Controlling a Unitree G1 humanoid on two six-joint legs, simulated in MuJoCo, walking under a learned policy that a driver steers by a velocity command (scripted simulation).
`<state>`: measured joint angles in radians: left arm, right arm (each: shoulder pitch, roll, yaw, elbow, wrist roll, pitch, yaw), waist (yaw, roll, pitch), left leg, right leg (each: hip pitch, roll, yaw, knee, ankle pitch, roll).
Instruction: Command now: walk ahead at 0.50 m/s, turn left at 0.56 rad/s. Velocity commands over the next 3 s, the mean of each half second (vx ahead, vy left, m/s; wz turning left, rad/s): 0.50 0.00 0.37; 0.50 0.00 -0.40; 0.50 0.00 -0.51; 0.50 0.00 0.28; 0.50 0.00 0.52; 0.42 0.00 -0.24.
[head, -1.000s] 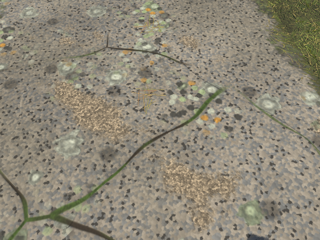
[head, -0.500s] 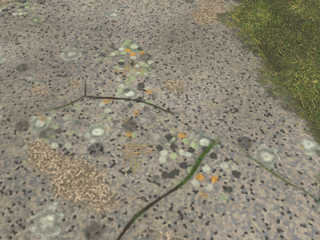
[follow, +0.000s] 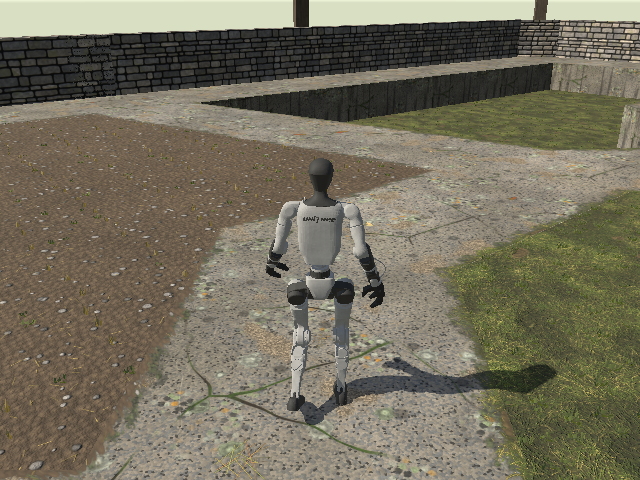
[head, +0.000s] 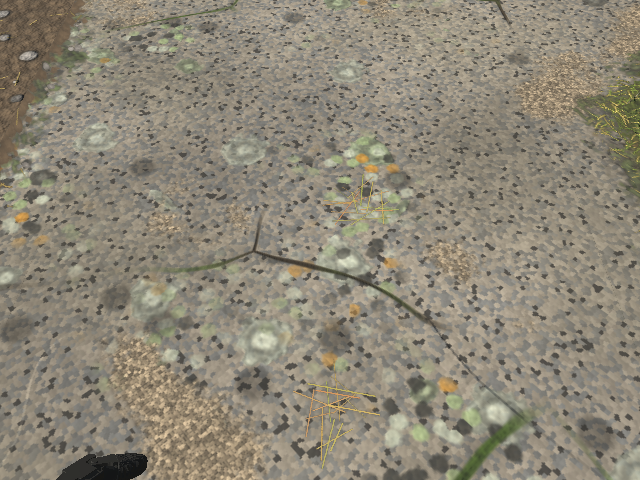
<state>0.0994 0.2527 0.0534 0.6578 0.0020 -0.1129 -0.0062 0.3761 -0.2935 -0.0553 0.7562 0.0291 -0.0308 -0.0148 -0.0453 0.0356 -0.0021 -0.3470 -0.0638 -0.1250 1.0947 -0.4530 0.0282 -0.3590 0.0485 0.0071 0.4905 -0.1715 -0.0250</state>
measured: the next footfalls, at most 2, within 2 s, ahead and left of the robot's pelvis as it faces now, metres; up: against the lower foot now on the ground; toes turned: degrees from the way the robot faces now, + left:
left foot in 0.40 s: +0.35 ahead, +0.20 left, +0.00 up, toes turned +14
right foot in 0.94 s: +0.66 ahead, -0.02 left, +0.00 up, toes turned -6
